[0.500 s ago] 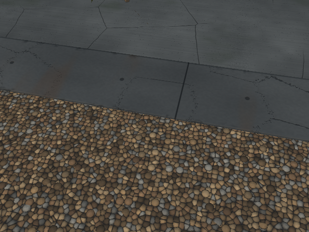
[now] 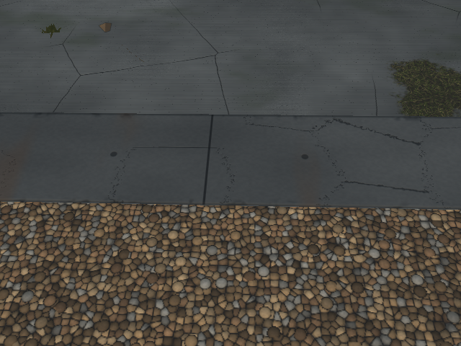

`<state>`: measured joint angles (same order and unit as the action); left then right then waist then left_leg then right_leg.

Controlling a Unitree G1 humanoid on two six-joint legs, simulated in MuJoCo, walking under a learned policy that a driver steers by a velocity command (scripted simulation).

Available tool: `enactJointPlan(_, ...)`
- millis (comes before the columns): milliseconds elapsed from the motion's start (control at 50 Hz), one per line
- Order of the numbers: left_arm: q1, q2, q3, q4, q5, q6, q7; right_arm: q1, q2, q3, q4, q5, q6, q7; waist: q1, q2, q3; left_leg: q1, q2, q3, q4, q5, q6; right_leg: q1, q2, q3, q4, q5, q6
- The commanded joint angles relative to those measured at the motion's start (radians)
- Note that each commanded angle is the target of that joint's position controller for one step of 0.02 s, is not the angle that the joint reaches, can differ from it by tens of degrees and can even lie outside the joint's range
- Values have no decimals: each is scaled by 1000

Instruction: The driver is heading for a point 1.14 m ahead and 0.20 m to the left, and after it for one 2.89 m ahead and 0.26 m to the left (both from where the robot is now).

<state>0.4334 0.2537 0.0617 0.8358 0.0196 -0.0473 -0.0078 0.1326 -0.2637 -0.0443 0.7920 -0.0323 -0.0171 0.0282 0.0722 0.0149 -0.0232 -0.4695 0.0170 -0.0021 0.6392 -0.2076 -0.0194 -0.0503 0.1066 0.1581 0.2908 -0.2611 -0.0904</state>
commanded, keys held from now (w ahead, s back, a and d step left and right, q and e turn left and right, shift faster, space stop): w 0.50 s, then w+q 0.50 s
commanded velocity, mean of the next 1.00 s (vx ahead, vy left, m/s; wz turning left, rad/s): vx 0.48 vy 0.00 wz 0.12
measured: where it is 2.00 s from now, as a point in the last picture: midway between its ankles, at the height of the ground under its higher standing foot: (202, 198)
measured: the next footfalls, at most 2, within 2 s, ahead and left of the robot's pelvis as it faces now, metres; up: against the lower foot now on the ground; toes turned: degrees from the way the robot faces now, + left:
left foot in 0.08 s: +0.14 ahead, +0.12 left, +0.00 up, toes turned -1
right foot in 0.60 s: +0.46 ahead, -0.07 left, +0.00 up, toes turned -3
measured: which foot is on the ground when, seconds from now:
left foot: up 0.00-0.06, down 0.08-0.60, up 0.62-1.00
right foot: down 0.00-0.10, up 0.12-0.58, down 0.60-1.00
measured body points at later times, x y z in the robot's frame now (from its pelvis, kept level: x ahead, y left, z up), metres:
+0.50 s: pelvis +0.23 +0.03 -0.01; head +0.27 +0.04 +0.44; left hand +0.44 +0.25 -0.12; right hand +0.17 -0.21 -0.14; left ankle +0.10 +0.12 -0.75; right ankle +0.40 -0.09 -0.71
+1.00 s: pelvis +0.50 +0.01 +0.00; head +0.53 +0.01 +0.44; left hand +0.43 +0.24 -0.15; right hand +0.70 -0.20 -0.13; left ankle +0.64 +0.16 -0.69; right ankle +0.43 -0.07 -0.75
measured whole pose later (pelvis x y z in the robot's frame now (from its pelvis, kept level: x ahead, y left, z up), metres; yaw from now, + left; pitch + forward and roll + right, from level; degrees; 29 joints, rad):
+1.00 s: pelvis +0.50 +0.01 +0.00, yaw +12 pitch +0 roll -1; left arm 0.42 0.20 0.03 0.98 0.02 -0.10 0.01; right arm 0.11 -0.23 -0.04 0.84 -0.03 -0.01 0.06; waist 0.04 0.03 0.05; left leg -0.65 0.08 0.05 0.78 0.00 0.07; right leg 0.05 0.04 -0.26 0.23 -0.28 -0.06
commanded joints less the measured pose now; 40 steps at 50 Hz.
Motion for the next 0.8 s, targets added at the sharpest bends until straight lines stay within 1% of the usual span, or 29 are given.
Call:
enactJointPlan(20, 19, 168, 38, -34, 1, -20, 1, -122, -76, -11, -109, 7, -34, -1, -2, -118, 114, 17, -11, 16, -71, -24, 34, -94, -291, 240, -81, -25, -145)
enactJointPlan(40, 0, 172, 38, -33, -2, -21, 2, -75, -75, -13, -100, 8, -39, -4, -33, -113, 110, 113, -22, 26, -116, -18, 45, -134, -285, 230, -53, 28, -128)
enactJointPlan(60, -14, 168, 36, -30, -6, -22, 4, -3, -77, -16, -79, 4, -46, -11, -75, -90, 95, 243, -41, 36, -178, 1, 57, -182, -260, 203, 9, 103, -106)
enactJointPlan(80, -19, 145, 27, -30, -6, -29, 3, 110, -107, -30, -46, -1, -57, -24, -124, -44, 38, 424, -28, -1, -206, -18, 76, -244, -209, 155, 142, 208, -77)
enactJointPlan(100, -43, 87, 9, -55, -11, -36, 1, 272, -184, -48, -29, -18, -68, -40, -201, 100, -77, 605, 182, -243, -302, -229, 127, -335, -128, 42, 439, 141, -37)
enactJointPlan(120, 2, 48, 1, -75, -24, -36, 0, 343, -286, -71, -5, -19, -62, -39, -178, 290, -108, 706, 373, -681, -458, -497, 227, -584, 24, -77, 691, -242, -3)
enactJointPlan(140, -12, 124, 15, -55, 2, -23, 6, 294, -212, -60, 0, -4, -54, -31, -138, 134, 7, 599, 376, -710, -467, -555, 245, -665, -37, -37, 816, -227, -16)
enactJointPlan(160, -47, 119, 15, -50, 9, -22, -6, 219, -144, -43, -19, 6, -53, -23, -106, 49, 75, 516, 328, -586, -457, -460, 233, -661, -82, -29, 834, -134, -22)
enactJointPlan(180, -73, 100, 9, -48, 9, -22, -16, 177, -102, -31, -24, 7, -58, -18, -88, 23, 91, 460, 278, -468, -470, -300, 217, -635, -116, -45, 811, -71, -13)
enactJointPlan(220, -83, 89, 5, -36, 23, -9, -28, 169, -66, -17, -14, 7, -72, -19, -69, 65, 72, 427, 201, -313, -486, -62, 190, -592, -152, -90, 780, -10, 14)
enactJointPlan(260, -99, 76, 1, -37, 27, -1, -35, 214, -73, -17, 14, 16, -86, -16, -64, 77, 54, 433, 178, -238, -481, 157, 199, -596, -156, -122, 784, 23, 35)
enactJointPlan(320, -210, 60, -7, -68, 28, 6, -40, 278, -74, -15, 54, 27, -90, -16, -76, 61, 75, 453, 166, -168, -497, 319, 213, -676, -178, -163, 738, 86, 63)
enactJointPlan(360, -304, 46, -16, -98, 25, 7, -42, 307, -66, -11, 75, 27, -87, -17, -91, 59, 95, 448, 145, -124, -502, 396, 211, -690, -180, -192, 641, 136, 75)
enactJointPlan(400, -383, 26, -29, -119, 19, 5, -44, 327, -67, -9, 92, 25, -86, -18, -105, 65, 105, 433, 127, -86, -501, 450, 201, -643, -169, -217, 514, 197, 76)
enactJointPlan(440, -447, 20, -36, -136, 12, 4, -44, 352, -80, -9, 110, 24, -87, -22, -119, 68, 116, 440, 136, -75, -503, 472, 197, -590, -154, -233, 404, 236, 65)
enactJointPlan(480, -480, 31, -36, -145, 10, 3, -40, 369, -92, -10, 129, 21, -85, -27, -120, 67, 123, 477, 164, -79, -496, 503, 196, -546, -140, -238, 334, 236, 41)
enactJointPlan(520, -473, 46, -30, -143, 11, -1, -31, 370, -98, -9, 145, 20, -81, -33, -102, 61, 119, 522, 190, -86, -440, 626, 189, -488, -121, -234, 293, 194, 11)
enactJointPlan(540, -426, 57, -24, -130, 12, -4, -24, 356, -107, -10, 149, 18, -79, -37, -72, 63, 95, 537, 191, -86, -372, 756, 178, -418, -98, -234, 272, 155, -4)
enactJointPlan(560, -333, 77, -14, -99, 13, -10, -14, 345, -120, -13, 151, 15, -75, -39, -31, 65, 43, 543, 182, -85, -257, 867, 166, -305, -68, -236, 247, 120, -21)
enactJointPlan(580, -173, 102, -1, -46, 19, -22, -2, 331, -125, -13, 152, 18, -71, -37, 39, 39, -45, 484, 145, -61, -73, 842, 150, -96, -62, -235, 186, 150, -45)
enactJointPlan(600, -10, 170, 19, -14, 42, -33, 13, 332, -97, -3, 129, 26, -72, -33, 94, -28, -163, 293, 100, -40, 189, 542, 140, 168, -239, -60, 172, 44, -84)
enactJointPlan(620, 29, 261, 40, -15, 64, -31, 15, 467, 38, 24, 109, 61, -66, -29, 25, -250, -306, -51, -65, 30, 557, -217, 100, 435, -558, 405, 109, -52, -189)
enactJointPlan(640, -11, 204, 34, -21, 19, -19, 6, 434, -93, -11, 136, 35, -57, -40, 34, -141, -283, -116, -59, -62, 660, -281, 116, 332, -552, 528, 8, -124, -197)
enactJointPlan(660, -117, 139, 16, -28, 9, -20, 5, 343, -99, -20, 114, 30, -56, -36, -10, -91, -108, -142, -6, -77, 649, -182, 121, 179, -504, 347, -23, -127, -163)
enactJointPlan(680, -171, 88, 5, -29, 8, -29, 1, 295, -70, -13, 107, 28, -57, -30, -27, -62, -20, -121, 30, -69, 601, -118, 120, 52, -458, 220, -68, -37, -134)
enactJointPlan(700, -187, 66, -1, -21, 9, -38, 4, 282, -55, -15, 112, 20, -47, -24, -48, -72, 22, -88, 50, -68, 563, -91, 117, -22, -415, 122, -94, 30, -98)
enactJointPlan(720, -188, 49, -6, -7, 5, -44, 8, 291, -47, -16, 114, 5, -33, -16, -73, -89, 42, -51, 63, -63, 539, -80, 109, -81, -383, 43, -113, 94, -75)
enactJointPlan(760, -160, 46, -6, 12, 0, -64, 9, 287, -19, -16, 114, 2, -9, -3, -91, -79, 43, -41, 65, -53, 528, -60, 101, -104, -372, -39, -133, 192, -67)
enactJointPlan(800, -135, 57, -2, 30, -9, -75, 10, 229, -7, -17, 93, 0, 3, 7, -97, -77, 67, -108, 78, -41, 505, -1, 93, -95, -362, -116, -158, 237, -60)
Velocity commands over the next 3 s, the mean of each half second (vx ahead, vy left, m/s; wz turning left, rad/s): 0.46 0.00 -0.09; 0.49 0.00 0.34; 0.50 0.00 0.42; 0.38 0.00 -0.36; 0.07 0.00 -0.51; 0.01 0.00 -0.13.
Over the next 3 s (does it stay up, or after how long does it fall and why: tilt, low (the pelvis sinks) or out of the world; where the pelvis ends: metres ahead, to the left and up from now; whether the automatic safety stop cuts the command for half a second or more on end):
stays up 1.05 0.21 0.00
